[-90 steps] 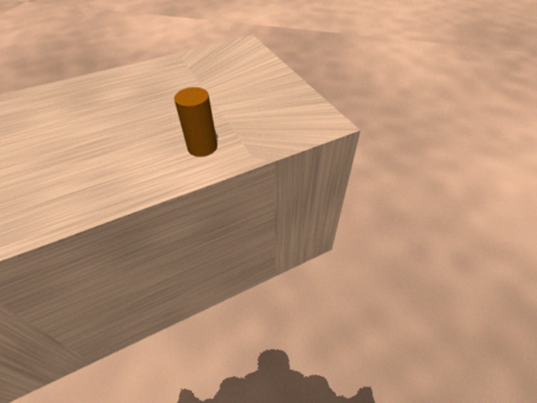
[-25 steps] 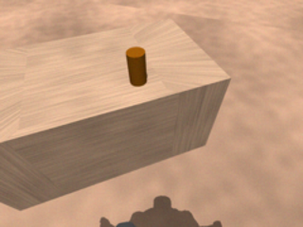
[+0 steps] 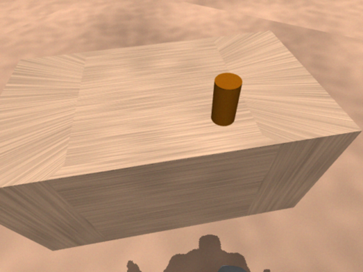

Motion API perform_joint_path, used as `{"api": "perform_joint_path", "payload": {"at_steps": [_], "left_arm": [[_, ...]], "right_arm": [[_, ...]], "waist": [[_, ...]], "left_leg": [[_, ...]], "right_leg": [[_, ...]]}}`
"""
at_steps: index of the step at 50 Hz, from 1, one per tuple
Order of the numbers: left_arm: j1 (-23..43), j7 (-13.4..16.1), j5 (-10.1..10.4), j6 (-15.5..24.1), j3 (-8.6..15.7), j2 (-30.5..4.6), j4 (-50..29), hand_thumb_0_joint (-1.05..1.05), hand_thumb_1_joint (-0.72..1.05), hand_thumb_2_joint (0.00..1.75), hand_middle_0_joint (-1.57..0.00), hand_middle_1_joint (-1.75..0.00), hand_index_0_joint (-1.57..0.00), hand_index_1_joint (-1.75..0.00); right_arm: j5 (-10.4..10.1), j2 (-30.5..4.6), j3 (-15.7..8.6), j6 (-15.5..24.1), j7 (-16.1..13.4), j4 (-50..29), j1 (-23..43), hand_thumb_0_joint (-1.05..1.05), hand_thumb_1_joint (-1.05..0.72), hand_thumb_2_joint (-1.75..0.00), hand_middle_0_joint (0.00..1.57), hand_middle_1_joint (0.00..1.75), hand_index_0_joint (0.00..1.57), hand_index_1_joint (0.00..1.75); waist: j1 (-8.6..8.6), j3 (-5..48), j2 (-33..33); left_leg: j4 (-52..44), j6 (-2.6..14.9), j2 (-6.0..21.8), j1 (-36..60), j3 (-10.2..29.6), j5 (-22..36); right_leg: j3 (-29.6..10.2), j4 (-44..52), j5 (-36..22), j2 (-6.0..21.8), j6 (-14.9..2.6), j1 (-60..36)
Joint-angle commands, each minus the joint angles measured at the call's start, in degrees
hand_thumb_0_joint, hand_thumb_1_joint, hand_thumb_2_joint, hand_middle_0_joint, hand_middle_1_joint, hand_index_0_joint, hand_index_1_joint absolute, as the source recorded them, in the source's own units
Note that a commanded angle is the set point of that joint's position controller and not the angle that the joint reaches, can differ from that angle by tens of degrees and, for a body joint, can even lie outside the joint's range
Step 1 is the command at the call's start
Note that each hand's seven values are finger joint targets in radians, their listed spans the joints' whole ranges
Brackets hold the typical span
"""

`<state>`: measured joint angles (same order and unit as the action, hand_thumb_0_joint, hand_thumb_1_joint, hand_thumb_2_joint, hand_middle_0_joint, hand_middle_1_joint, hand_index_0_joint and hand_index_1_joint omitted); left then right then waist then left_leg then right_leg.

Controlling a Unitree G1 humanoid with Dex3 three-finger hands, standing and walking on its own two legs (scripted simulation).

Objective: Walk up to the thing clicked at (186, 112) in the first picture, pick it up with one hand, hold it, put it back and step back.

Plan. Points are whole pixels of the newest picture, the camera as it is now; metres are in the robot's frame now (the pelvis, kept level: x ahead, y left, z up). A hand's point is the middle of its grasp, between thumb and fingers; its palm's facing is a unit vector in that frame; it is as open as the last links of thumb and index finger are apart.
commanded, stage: walk up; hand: right
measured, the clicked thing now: (225, 100) +0.63 -0.15 -0.03
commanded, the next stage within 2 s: stand in 1.62 s
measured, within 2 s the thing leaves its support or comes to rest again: neither
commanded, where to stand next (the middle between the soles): +0.14 +0.04 m, yaw +7 degrees
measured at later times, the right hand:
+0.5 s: hand (257, 218) +0.27 -0.19 -0.13, palm faces -0.17 +0.90 -0.40, open 7.4 cm
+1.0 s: hand (264, 233) +0.23 -0.20 -0.14, palm faces -0.17 +0.92 -0.34, open 7.4 cm
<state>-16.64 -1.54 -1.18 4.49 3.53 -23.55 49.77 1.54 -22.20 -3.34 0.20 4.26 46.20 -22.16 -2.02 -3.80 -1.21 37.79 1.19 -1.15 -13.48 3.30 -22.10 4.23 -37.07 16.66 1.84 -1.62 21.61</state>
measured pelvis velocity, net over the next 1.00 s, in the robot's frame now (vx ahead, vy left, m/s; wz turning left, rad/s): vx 0.10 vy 0.04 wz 0.15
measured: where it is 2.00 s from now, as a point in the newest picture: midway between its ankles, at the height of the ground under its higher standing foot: outside the picture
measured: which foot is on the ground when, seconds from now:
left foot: down 0.00-0.02, up 0.04-0.32, down 0.34-1.00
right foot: down 0.00-0.36, up 0.38-0.58, down 0.60-1.00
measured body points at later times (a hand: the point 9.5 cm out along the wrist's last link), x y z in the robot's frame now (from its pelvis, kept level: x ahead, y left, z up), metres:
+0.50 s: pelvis +0.10 +0.05 -0.01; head +0.13 +0.07 +0.44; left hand +0.11 +0.37 -0.13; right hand +0.27 -0.24 -0.10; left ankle +0.15 +0.16 -0.72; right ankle +0.10 -0.11 -0.69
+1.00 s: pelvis +0.10 +0.04 +0.01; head +0.12 +0.05 +0.46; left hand +0.14 +0.36 -0.12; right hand +0.24 -0.25 -0.12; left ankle +0.15 +0.16 -0.72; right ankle +0.11 -0.11 -0.72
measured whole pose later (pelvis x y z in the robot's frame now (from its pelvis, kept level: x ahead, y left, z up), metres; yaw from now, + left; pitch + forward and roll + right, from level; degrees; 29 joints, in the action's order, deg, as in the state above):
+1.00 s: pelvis +0.10 +0.04 +0.01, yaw +9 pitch -2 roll -1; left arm -6.3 -0.1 0.0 0.4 0.4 -22.3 59.7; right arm 0.0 -20.7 -0.4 -0.2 1.3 60.2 -5.6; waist 0.1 -4.9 -0.7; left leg 31.9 0.0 -0.3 -18.8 3.1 -10.9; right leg 3.4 -30.5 17.1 3.3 2.2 11.0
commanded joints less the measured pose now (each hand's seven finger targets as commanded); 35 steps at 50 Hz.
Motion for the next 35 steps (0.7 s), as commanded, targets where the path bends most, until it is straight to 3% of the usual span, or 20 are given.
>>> {"api": "perform_joint_path", "payload": {"at_steps": [1, 2, 4, 6, 9, 11, 14, 16, 17, 18, 19, 23, 26, 28, 29, 30, 31, 32, 33, 35], "left_arm": [[-9.22, 2.57, -1.26, 2.34, 6.42, -20.55, -4.67, 0.0, 0.9, 0.9, -0.2, -0.3, -0.2, -0.3], [-3.76, 2.5, -0.4, 1.98, 5.58, -20.14, -5.82, 0.0, 0.9, 0.9, -0.2, -0.3, -0.2, -0.3], [-1.11, 2.34, -0.1, 2.3, 4.66, -16.44, -6.56, 0.0, 0.9, 0.9, -0.2, -0.3, -0.2, -0.3], [-1.23, 2.17, -0.14, 2.44, 3.94, -14.4, -6.32, 0.0, 0.9, 0.9, -0.2, -0.3, -0.2, -0.3], [-3.34, 2.28, -0.32, 2.21, 3.46, -13.78, -6.19, 0.0, 0.9, 0.9, -0.2, -0.3, -0.2, -0.3], [-3.25, 2.35, -0.5, 1.57, 3.27, -13.89, -6.32, 0.0, 0.9, 0.9, -0.2, -0.3, -0.2, -0.3], [-1.52, 2.39, 0.32, -0.04, 3.05, -14.87, -6.97, 0.0, 0.9, 0.9, -0.2, -0.3, -0.2, -0.3], [-0.73, 2.33, 1.09, -1.11, 1.66, -11.64, -7.48, 0.0, 0.9, 0.9, -0.2, -0.3, -0.2, -0.3], [-3.05, 2.32, 1.5, -1.54, 0.66, -8.23, -7.69, 0.0, 0.9, 0.9, -0.2, -0.3, -0.2, -0.3], [-5.67, 2.62, 2.24, -2.76, 0.45, -7.83, -7.23, 0.0, 0.9, 0.9, -0.2, -0.3, -0.2, -0.3], [-3.34, 3.08, 1.76, -3.78, 1.32, -11.62, -5.21, 0.0, 0.9, 0.9, -0.2, -0.3, -0.2, -0.3], [-4.75, 2.93, 1.92, -3.8, 1.21, -10.67, -1.02, 0.0, 0.9, 0.9, -0.2, -0.3, -0.2, -0.3], [-4.75, 2.83, 1.42, -3.82, 1.37, -9.96, 0.82, 0.0, 0.9, 0.9, -0.2, -0.3, -0.2, -0.3], [-4.0, 2.85, 0.91, -3.46, 1.48, -10.02, 2.04, 0.0, 0.9, 0.9, -0.2, -0.3, -0.2, -0.3], [-3.51, 2.96, 0.44, -2.98, 1.61, -10.85, 2.26, 0.0, 0.9, 0.9, -0.2, -0.3, -0.2, -0.3], [-1.91, 3.18, -0.3, -2.4, 1.85, -12.95, 1.76, 0.0, 0.9, 0.9, -0.2, -0.3, -0.2, -0.3], [3.21, 2.94, -0.19, -2.31, 2.41, -16.66, 0.72, 0.0, 0.9, 0.9, -0.2, -0.3, -0.2, -0.3], [8.6, 2.57, -0.06, -2.38, 2.05, -16.8, -0.53, 0.0, 0.9, 0.9, -0.2, -0.3, -0.2, -0.3], [9.82, 2.42, 0.2, -2.27, 1.03, -14.11, -0.58, 0.0, 0.9, 0.9, -0.2, -0.3, -0.2, -0.3], [8.01, 2.39, 0.65, -2.48, 0.34, -11.88, 0.94, 0.0, 0.9, 0.9, -0.2, -0.3, -0.2, -0.3]], "right_arm": [[-0.92, -8.93, -2.42, 0.83, -2.48, -7.46, 1.39, 0.0, -0.9, -0.9, 0.2, 0.3, 0.2, 0.3], [-0.74, -13.31, -3.85, 0.39, -3.05, -5.46, -0.48, 0.0, -0.9, -0.9, 0.2, 0.3, 0.2, 0.3], [-0.94, -14.02, -4.05, 0.84, -2.66, -3.42, -0.4, 0.0, -0.9, -0.9, 0.2, 0.3, 0.2, 0.3], [-0.66, -13.09, -4.1, 0.87, -2.35, -1.91, -1.32, 0.0, -0.9, -0.9, 0.2, 0.3, 0.2, 0.3], [-0.62, -9.95, -3.19, 0.64, -2.25, -2.68, 1.91, 0.0, -0.9, -0.9, 0.2, 0.3, 0.2, 0.3], [-0.94, -8.51, -2.73, 0.85, -2.36, -3.37, 4.79, 0.0, -0.9, -0.9, 0.2, 0.3, 0.2, 0.3], [-1.4, -8.72, -2.84, 1.26, -2.91, -2.61, 5.45, 0.0, -0.9, -0.9, 0.2, 0.3, 0.2, 0.3], [-0.89, -11.95, -3.94, 2.12, -3.6, -0.76, 1.54, 0.0, -0.9, -0.9, 0.2, 0.3, 0.2, 0.3], [-0.19, -16.78, -5.16, 2.44, -4.13, -1.28, 0.86, 0.0, -0.9, -0.9, 0.2, 0.3, 0.2, 0.3], [-1.06, -18.71, -4.76, 2.66, -4.46, -3.49, 3.18, 0.0, -0.9, -0.9, 0.2, 0.3, 0.2, 0.3], [-1.97, -18.82, -5.08, 2.24, -4.5, -3.06, 4.84, 0.0, -0.9, -0.9, 0.2, 0.3, 0.2, 0.3], [-1.47, -15.03, -2.67, 2.03, -5.56, -3.11, 13.46, 0.0, -0.9, -0.9, 0.2, 0.3, 0.2, 0.3], [-1.1, -14.85, -2.21, 1.49, -5.25, -2.58, 14.64, 0.0, -0.9, -0.9, 0.2, 0.3, 0.2, 0.3], [-1.61, -14.78, -2.1, 1.01, -5.08, -2.29, 16.2, 0.0, -0.9, -0.9, 0.2, 0.3, 0.2, 0.3], [-1.89, -13.56, -1.59, 0.71, -5.0, -2.15, 16.88, 0.0, -0.9, -0.9, 0.2, 0.3, 0.2, 0.3], [-2.38, -11.07, -0.81, 0.68, -4.91, -2.16, 16.95, 0.0, -0.9, -0.9, 0.2, 0.3, 0.2, 0.3], [-2.57, -10.1, -0.91, 0.5, -4.96, -1.43, 17.54, 0.0, -0.9, -0.9, 0.2, 0.3, 0.2, 0.3], [-2.13, -11.14, -1.47, 0.37, -5.06, 0.73, 15.22, 0.0, -0.9, -0.9, 0.2, 0.3, 0.2, 0.3], [-1.87, -11.6, -1.53, 0.67, -4.82, 2.1, 14.66, 0.0, -0.9, -0.9, 0.2, 0.3, 0.2, 0.3], [-1.68, -12.43, -1.45, 1.4, -4.34, 2.68, 17.6, 0.0, -0.9, -0.9, 0.2, 0.3, 0.2, 0.3]], "waist": [[6.53, 1.52, 12.14], [3.37, -0.4, 4.95], [2.67, -4.64, 5.92], [2.38, -3.06, 8.79], [3.27, -0.12, 10.22], [4.17, 1.92, 13.35], [3.13, 4.68, 10.71], [0.03, 7.75, 3.44], [0.15, 9.81, -8.32], [1.85, 12.11, -10.79], [0.94, 11.33, -6.69], [4.13, 4.99, -9.43], [3.63, 6.6, -10.75], [4.47, 7.39, -8.31], [4.98, 6.88, -6.01], [4.61, 6.64, -0.24], [2.84, 4.39, 6.51], [0.45, 3.3, 8.35], [-0.35, 3.3, 3.94], [1.92, 5.26, 0.77]], "left_leg": [[28.06, 1.25, -4.99, -28.17, 3.8, -9.94], [29.75, 1.15, 0.07, -25.28, 7.84, -8.08], [27.14, 0.26, 3.44, -24.95, 6.26, -2.35], [23.32, -0.71, 3.57, -20.2, 4.7, -0.16], [14.26, -1.26, 2.71, -15.32, 1.15, 0.58], [7.98, -0.71, 1.81, -10.17, -3.58, 3.48], [-0.58, 0.12, -0.12, -3.72, -7.14, 10.89], [-7.49, 2.56, 0.42, 7.04, -5.17, 21.58], [-8.55, 5.82, 10.24, 12.23, 9.68, 29.25], [-12.36, 13.94, 22.46, 10.02, 26.89, 32.94], [-13.64, 16.79, 22.42, 4.36, 27.14, 24.64], [-9.37, 11.04, 15.01, -6.74, 12.29, 28.06], [-8.28, 10.39, 14.0, -5.97, 12.16, 27.58], [-6.26, 8.64, 12.66, -8.88, 10.9, 21.22], [-4.61, 6.54, 11.39, -10.96, 10.26, 17.9], [-0.54, 3.62, 8.74, -12.11, 7.98, 15.23], [2.99, 0.95, 1.81, -8.68, 2.74, 6.44], [4.7, 0.16, 1.51, -2.29, -0.41, -0.92], [0.51, 0.51, 2.71, 0.36, 1.25, 3.22], [-5.84, 3.31, 6.79, -0.57, 7.68, 13.74]], "right_leg": [[-41.74, 27.93, 23.03, 25.02, -7.78, -19.25], [-42.37, 27.62, 26.72, 26.54, -11.43, -12.56], [-28.57, 24.82, 13.92, 20.28, -11.73, -10.45], [-16.45, 21.37, -2.99, 16.26, -10.31, -8.98], [-6.66, 13.72, -29.79, 14.21, -10.12, -11.36], [-2.56, 9.63, -40.57, 12.89, -9.34, -10.61], [-1.2, 2.73, -37.28, 12.29, -8.46, -9.73], [0.98, -9.1, -23.01, 8.89, -4.58, -3.6], [1.44, -18.44, -7.27, 4.96, -1.21, 4.7], [-1.72, -21.99, 18.09, 0.17, 0.13, 6.45], [-6.54, -25.11, 20.59, 2.99, -0.19, 2.71], [-5.27, -16.35, 13.17, 4.17, -0.33, -1.41], [-2.63, -9.54, 11.14, 1.62, 0.41, -4.77], [-1.71, -0.47, 3.44, 0.35, 0.08, -10.46], [-3.86, 4.72, -1.3, 1.37, -0.35, -12.71], [-12.44, 9.82, -3.49, 7.23, -2.49, -12.22], [-19.51, 12.6, -3.0, 13.6, -7.07, -3.13], [-20.04, 11.4, -4.18, 16.03, -8.9, 2.11], [-15.64, 9.21, -6.13, 13.45, -6.81, 2.87], [-7.84, 5.35, -4.17, 5.93, -1.65, -1.43]]}}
